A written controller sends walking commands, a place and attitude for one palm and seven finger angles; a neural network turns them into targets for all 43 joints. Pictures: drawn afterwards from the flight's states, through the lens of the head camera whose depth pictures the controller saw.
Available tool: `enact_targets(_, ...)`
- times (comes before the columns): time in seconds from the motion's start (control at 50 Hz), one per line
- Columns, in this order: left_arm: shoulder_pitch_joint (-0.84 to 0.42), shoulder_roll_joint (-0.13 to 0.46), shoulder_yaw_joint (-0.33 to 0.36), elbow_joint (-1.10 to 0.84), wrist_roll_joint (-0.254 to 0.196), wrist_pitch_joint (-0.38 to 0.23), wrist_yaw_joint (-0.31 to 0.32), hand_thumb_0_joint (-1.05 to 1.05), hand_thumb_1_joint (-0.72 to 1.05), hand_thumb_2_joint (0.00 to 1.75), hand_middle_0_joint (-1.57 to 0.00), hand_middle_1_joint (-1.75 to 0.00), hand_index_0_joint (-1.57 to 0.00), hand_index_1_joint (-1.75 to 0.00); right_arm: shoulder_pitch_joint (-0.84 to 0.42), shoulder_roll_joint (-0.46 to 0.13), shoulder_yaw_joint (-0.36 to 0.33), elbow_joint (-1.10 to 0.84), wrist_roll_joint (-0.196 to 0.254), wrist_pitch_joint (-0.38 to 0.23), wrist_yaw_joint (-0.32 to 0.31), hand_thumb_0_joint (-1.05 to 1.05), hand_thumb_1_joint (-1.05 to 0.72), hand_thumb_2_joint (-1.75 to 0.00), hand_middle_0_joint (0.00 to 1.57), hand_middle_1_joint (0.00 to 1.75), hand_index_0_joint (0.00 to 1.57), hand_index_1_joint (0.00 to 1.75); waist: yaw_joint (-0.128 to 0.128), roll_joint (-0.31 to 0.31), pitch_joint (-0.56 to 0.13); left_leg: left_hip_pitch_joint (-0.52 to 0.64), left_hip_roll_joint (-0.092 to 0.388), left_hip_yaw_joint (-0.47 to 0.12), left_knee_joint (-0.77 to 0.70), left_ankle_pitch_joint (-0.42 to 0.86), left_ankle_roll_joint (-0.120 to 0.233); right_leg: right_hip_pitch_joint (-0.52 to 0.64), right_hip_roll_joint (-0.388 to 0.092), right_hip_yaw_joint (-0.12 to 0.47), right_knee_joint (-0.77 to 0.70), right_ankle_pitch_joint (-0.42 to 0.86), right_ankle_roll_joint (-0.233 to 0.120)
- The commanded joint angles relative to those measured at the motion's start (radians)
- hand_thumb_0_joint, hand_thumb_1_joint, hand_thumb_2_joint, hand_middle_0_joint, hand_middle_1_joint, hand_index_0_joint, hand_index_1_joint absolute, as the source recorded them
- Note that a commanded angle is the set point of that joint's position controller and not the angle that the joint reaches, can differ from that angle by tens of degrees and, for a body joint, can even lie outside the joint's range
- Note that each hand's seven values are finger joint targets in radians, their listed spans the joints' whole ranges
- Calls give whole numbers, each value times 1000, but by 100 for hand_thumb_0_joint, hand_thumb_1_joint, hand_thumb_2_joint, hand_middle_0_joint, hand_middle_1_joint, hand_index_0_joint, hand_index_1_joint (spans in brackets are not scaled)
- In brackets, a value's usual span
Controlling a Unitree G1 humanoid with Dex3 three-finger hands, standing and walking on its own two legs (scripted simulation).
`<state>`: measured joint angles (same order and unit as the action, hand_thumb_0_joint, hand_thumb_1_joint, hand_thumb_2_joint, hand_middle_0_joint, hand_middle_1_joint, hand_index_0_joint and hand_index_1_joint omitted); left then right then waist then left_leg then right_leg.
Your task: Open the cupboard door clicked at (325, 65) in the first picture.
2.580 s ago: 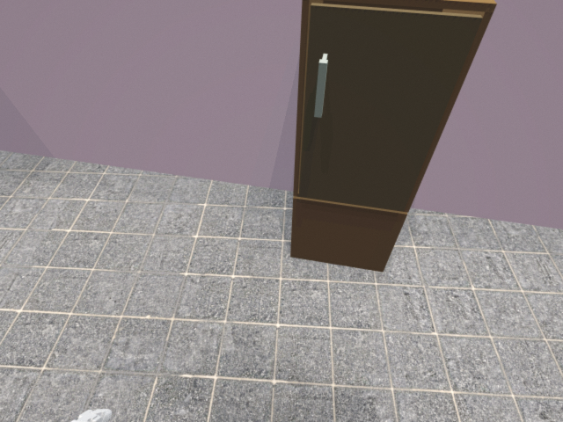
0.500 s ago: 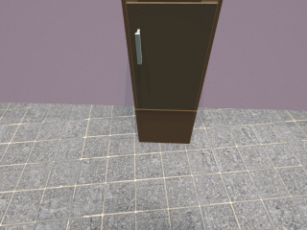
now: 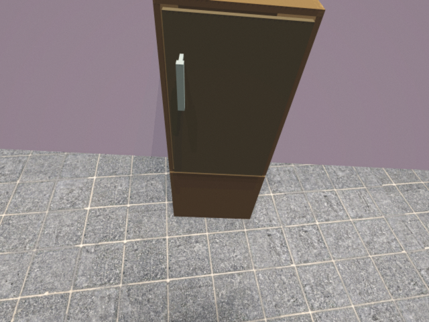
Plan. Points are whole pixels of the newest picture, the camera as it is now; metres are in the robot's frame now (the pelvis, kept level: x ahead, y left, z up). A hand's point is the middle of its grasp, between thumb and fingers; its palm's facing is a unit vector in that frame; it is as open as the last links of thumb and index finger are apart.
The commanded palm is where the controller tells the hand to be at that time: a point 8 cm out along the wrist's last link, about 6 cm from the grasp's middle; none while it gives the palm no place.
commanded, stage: take the last steps up to it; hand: left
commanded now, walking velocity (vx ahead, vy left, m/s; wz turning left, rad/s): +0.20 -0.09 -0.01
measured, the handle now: (181, 83) +0.67 +0.16 +0.08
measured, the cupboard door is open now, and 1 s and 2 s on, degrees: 0 0 0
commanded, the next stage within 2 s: come to a stop and stand still in 0.14 s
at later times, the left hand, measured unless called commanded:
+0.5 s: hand (162, 281) +0.23 +0.13 -0.15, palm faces +0.06 -0.98 -0.21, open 7.3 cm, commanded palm none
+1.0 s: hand out of the picture +0.09 +0.22 -0.17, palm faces +0.09 -0.98 -0.16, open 7.4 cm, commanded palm none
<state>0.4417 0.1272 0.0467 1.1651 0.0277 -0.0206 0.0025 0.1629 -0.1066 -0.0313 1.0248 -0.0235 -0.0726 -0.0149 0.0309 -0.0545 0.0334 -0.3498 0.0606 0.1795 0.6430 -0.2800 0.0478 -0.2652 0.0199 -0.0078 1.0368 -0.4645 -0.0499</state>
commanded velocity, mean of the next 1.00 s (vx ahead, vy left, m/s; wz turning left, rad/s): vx -0.05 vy -0.03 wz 0.00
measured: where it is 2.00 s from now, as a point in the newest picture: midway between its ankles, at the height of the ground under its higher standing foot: outside the picture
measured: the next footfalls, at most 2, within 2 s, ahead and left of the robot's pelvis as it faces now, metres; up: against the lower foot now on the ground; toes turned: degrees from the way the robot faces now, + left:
right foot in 0.32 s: +0.22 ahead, -0.16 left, +0.00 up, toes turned -7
left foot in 0.72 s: +0.17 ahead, +0.09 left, +0.00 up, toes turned +5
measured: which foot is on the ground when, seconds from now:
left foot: down 0.00-0.34, up 0.36-0.70, down 0.72-1.00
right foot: up 0.00-0.30, down 0.32-0.72, up 0.74-1.00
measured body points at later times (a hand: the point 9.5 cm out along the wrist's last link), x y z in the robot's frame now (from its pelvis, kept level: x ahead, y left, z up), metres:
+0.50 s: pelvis +0.13 -0.04 +0.01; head +0.18 -0.06 +0.46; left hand +0.22 +0.18 -0.13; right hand +0.11 -0.27 -0.16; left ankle +0.07 +0.08 -0.67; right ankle +0.18 -0.15 -0.72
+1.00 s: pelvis +0.12 +0.03 +0.02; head +0.13 +0.07 +0.47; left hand +0.08 +0.27 -0.15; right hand +0.19 -0.20 -0.11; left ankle +0.13 +0.09 -0.72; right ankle +0.06 -0.14 -0.66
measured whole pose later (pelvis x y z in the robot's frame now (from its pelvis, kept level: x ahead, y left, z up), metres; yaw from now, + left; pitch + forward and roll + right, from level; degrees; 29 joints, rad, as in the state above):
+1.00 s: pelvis +0.12 +0.03 +0.02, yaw +1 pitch +0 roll -2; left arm 0.31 0.22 0.07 1.09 0.03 0.07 0.01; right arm 0.20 -0.13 -0.02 1.03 -0.02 -0.02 -0.06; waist 0.02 -0.06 0.02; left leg -0.20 0.00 0.12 0.38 -0.19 0.08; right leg -0.35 -0.02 0.04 0.93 -0.36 0.06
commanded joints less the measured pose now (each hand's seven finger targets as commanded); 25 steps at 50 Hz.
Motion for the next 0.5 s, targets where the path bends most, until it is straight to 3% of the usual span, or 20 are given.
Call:
enact_targets(0.0, -30, 44, 18, -99, 13, -6, -15, 0, 90, 90, -20, -30, -20, -30, 185, -118, -29, 37, 0, -5, -24, 0, -90, -90, 20, 30, 20, 30, -36, 115, 70, 109, 309, -380, -468, -17, 119, -301, -123, 25, 161, 133, 22)
enact_targets(0.04, -5, 18, 19, -101, 12, 9, -16, 0, 90, 90, -20, -30, -20, -30, 168, -123, -32, 23, -3, -10, -24, 0, -90, -90, 20, 30, 20, 30, -17, 140, 40, 82, 265, -242, -445, 121, 112, -251, -133, -2, 66, 161, 40)
enact_targets(0.08, -30, 17, 17, -117, 9, 17, -18, 0, 90, 90, -20, -30, -20, -30, 159, -141, -32, 18, -3, -7, -19, 0, -90, -90, 20, 30, 20, 30, -15, 163, 50, 69, 238, -183, -450, 151, 113, -229, -136, -30, -53, 187, 52)
enact_targets(0.12, -99, 21, 16, -140, 7, 14, -20, 0, 90, 90, -20, -30, -20, -30, 181, -152, -35, 25, -6, -3, -16, 0, -90, -90, 20, 30, 20, 30, -29, 166, 67, 82, 230, -161, -445, 204, 111, -214, -136, -52, -173, 211, 60)
enact_targets(0.2, -196, 51, 16, -172, 4, 8, -22, 0, 90, 90, -20, -30, -20, -30, 202, -180, -48, 39, -11, 17, -12, 0, -90, -90, 20, 30, 20, 30, -55, 177, 65, 127, 237, -169, -387, 194, 103, -141, -101, -100, -353, 215, 59)
enact_targets(0.24, -176, 59, 16, -165, 4, 1, -19, 0, 90, 90, -20, -30, -20, -30, 192, -185, -45, 44, -11, 28, -13, 0, -90, -90, 20, 30, 20, 30, -32, 165, 49, 125, 206, -141, -297, 230, 71, -35, -70, -130, -462, 263, 55)
enact_targets(0.26, -125, 73, 16, -144, 2, -5, -12, 0, 90, 90, -20, -30, -20, -30, 192, -175, -38, 50, -7, 33, -14, 0, -90, -90, 20, 30, 20, 30, -5, 139, 21, 114, 166, -112, -217, 254, 35, 65, -62, -132, -553, 344, 55)
enact_targets(0.28, -70, 129, 23, -123, 1, -17, 0, 0, 90, 90, -20, -30, -20, -30, 212, -139, -27, 57, 2, 31, -11, 0, -90, -90, 20, 30, 20, 30, 19, 38, -38, 55, 117, -78, -100, 183, -15, 216, -144, -34, -607, 524, 45)
enact_targets(0.3, -60, 204, 24, -114, -1, -30, 16, 0, 90, 90, -20, -30, -20, -30, 250, -76, -8, 57, 13, 34, -8, 0, -90, -90, 20, 30, 20, 30, 0, -138, -109, -28, 41, -43, -1, -91, -64, 320, -341, 161, -642, 829, -8)
enact_targets(0.32, -72, 250, 24, -124, -9, -24, 19, 0, 90, 90, -20, -30, -20, -30, 261, -95, -14, 52, 20, 46, -17, 0, -90, -90, 20, 30, 20, 30, -11, -136, -125, 23, 18, -83, 71, -300, -74, 266, -419, 164, -640, 1049, -82)
enact_targets(0.34, -111, 254, 30, -127, -7, -22, 26, 0, 90, 90, -20, -30, -20, -30, 262, -91, -18, 56, 23, 63, -22, 0, -90, -90, 20, 30, 20, 30, -12, -250, -154, 25, 21, -107, 144, -340, -73, 242, -409, 162, -617, 1178, -110)
enact_targets(0.36, -137, 227, 25, -134, -8, -13, 35, 0, 90, 90, -20, -30, -20, -30, 248, -108, -23, 57, 25, 73, -27, 0, -90, -90, 20, 30, 20, 30, -6, -237, -132, -6, 17, -128, 211, -335, -73, 239, -415, 156, -605, 1239, -138)
enact_targets(0.4, -163, 220, 32, -141, -2, 6, 49, 0, 90, 90, -20, -30, -20, -30, 201, -100, -27, 56, 22, 87, -29, 0, -90, -90, 20, 30, 20, 30, 5, -75, -102, -66, -2, -155, 325, -313, -74, 239, -420, 125, -586, 1242, -158)
enact_targets(0.48, -209, 226, 49, -183, 2, 22, 56, 0, 90, 90, -20, -30, -20, -30, 147, -112, -43, 14, 10, 120, -14, 0, -90, -90, 20, 30, 20, 30, -2, -73, -103, -113, -25, -180, 454, -222, -96, 160, -410, 76, -624, 1060, -147)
